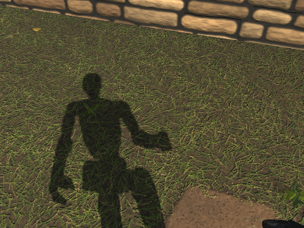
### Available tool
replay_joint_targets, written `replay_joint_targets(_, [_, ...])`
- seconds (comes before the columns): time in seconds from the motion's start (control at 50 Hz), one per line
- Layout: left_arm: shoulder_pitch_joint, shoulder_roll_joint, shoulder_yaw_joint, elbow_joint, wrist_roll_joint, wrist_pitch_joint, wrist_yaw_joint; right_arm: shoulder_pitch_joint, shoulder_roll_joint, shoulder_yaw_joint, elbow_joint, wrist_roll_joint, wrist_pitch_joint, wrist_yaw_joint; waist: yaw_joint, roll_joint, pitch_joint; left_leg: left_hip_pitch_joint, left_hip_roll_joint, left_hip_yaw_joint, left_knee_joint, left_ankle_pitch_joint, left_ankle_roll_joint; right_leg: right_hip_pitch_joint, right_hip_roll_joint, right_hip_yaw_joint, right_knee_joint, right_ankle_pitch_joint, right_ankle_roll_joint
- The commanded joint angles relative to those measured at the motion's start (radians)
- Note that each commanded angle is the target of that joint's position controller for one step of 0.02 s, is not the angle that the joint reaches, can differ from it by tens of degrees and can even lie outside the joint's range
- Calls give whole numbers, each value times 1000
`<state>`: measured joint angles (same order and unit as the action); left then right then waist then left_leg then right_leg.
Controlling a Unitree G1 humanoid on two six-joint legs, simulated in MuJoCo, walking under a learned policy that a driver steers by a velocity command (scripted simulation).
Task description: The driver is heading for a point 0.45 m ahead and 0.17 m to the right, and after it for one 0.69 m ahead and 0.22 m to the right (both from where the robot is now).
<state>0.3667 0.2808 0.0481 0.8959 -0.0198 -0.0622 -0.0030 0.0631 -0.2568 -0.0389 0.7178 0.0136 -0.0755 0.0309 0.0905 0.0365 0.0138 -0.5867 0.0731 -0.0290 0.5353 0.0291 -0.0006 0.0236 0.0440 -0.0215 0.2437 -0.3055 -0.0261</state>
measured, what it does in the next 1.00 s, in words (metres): walks ahead, turning right: left foot, then right foot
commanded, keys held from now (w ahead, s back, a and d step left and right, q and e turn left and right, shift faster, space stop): w+e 0.88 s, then w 0.04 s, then no key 0.08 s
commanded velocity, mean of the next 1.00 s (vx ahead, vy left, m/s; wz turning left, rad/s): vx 0.49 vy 0.00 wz -0.49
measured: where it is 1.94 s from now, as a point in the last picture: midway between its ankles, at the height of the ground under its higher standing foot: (217, 186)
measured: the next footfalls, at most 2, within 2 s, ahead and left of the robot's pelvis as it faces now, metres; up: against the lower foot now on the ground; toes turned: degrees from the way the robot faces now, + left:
left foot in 0.06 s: +0.22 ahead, +0.14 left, +0.00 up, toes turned -1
right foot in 0.60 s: +0.45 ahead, -0.17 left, +0.00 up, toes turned -22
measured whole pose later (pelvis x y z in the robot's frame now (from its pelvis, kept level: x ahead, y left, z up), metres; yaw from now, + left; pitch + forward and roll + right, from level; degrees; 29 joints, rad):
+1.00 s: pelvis +0.53 -0.11 +0.00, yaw -32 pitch +2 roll +0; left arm 0.34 0.28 0.08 0.75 -0.02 -0.04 0.02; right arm 0.01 -0.28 -0.05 0.73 -0.01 -0.10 0.02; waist 0.08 0.04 0.03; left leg -0.59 0.04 -0.08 0.52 0.10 -0.04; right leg -0.08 0.11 0.15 0.37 -0.31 -0.08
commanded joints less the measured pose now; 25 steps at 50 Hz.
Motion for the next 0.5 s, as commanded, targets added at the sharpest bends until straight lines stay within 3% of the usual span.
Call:
replay_joint_targets(0.02, [2, 195, 51, -29, -7, 9, 13, -31, -118, -35, -75, 1, -31, 7, -64, -119, 32, 75, -25, 1, -52, -77, 27, -12, -299, 184, 36, 425, -144])
replay_joint_targets(0.04, [-21, 192, 49, -33, -6, 12, 14, 64, -143, -50, -49, -2, -34, 2, -122, -116, -22, 220, -49, 26, -85, -84, 47, -34, -265, 163, 139, 544, -124])
replay_joint_targets(0.06, [-20, 152, 34, -41, 5, 11, 13, 218, -196, -74, -8, -11, -35, -9, -189, -93, -143, 474, -14, 5, -55, -62, 81, -126, -203, 125, 335, 537, -90])
replay_joint_targets(0.08, [24, 67, 6, -69, 36, 4, 11, 372, -280, -94, 6, -26, -30, -19, -217, 75, -320, 813, 212, -234, -4, -55, 157, -375, -100, 69, 680, 207, -40])
replay_joint_targets(0.1, [130, 5, -11, -74, 5, -15, 6, 396, -295, -95, 24, -25, -19, -13, -170, 320, -423, 997, 360, -645, -170, -310, 269, -668, 11, 98, 935, -297, -2])
replay_joint_targets(0.12, [50, 126, 19, -65, -24, -21, 6, 364, -197, -71, 15, -17, -18, -15, -201, 172, -306, 903, 324, -609, -229, -462, 229, -757, -51, 167, 1034, -263, -6])
replay_joint_targets(0.14, [-39, 159, 32, -93, -32, -22, 6, 292, -158, -57, 11, -11, -20, -20, -193, 115, -173, 772, 298, -462, -249, -438, 193, -793, -93, 141, 1035, -165, -13])
replay_joint_targets(0.16, [-72, 145, 33, -96, -21, -17, 10, 227, -132, -47, 9, -16, -23, -18, -162, 56, -106, 647, 261, -358, -279, -340, 178, -756, -132, 128, 1007, -85, -8])
replay_joint_targets(0.18, [-72, 129, 37, -98, -11, -9, 10, 182, -109, -43, 13, -21, -27, -17, -132, 70, -62, 555, 230, -272, -311, -263, 173, -716, -160, 134, 958, -27, -2])
replay_joint_targets(0.22, [-41, 89, 38, -91, -16, 15, 8, 139, -91, -42, 24, -27, -39, -18, -93, 86, -34, 464, 196, -147, -367, -170, 168, -639, -184, 129, 924, 25, 7])
replay_joint_targets(0.28, [-84, 60, 36, -121, -9, 39, 8, 139, -118, -54, 50, -28, -49, -26, -82, 43, 6, 440, 202, -32, -404, -46, 185, -692, -193, 131, 862, 103, 25])
replay_joint_targets(0.36, [-174, 44, 30, -157, -3, 33, -11, 155, -149, -64, 74, -29, -39, -40, -104, 20, 34, 475, 178, 105, -420, 11, 171, -705, -183, 98, 638, 291, 30])
replay_joint_targets(0.44, [-311, 28, 18, -212, 0, 29, -37, 208, -181, -75, 101, -14, -20, -48, -156, -3, 74, 555, 199, 183, -411, 35, 159, -700, -164, 24, 469, 339, 8])
replay_joint_targets(0.5, [-355, 45, 22, -251, -1, 32, -51, 231, -203, -85, 120, 4, 3, -48, -154, 7, 85, 661, 228, 215, -347, 151, 138, -705, -142, -12, 409, 250, -28])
